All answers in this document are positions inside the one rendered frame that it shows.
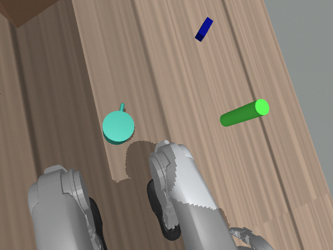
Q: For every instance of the right robot hand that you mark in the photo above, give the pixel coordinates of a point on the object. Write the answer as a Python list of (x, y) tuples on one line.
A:
[(247, 236)]

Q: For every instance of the left robot foot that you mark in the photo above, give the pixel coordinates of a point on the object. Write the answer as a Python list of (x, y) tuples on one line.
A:
[(98, 223)]

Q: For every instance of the right robot foot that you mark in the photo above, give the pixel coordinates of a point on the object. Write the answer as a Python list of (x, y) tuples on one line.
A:
[(171, 234)]

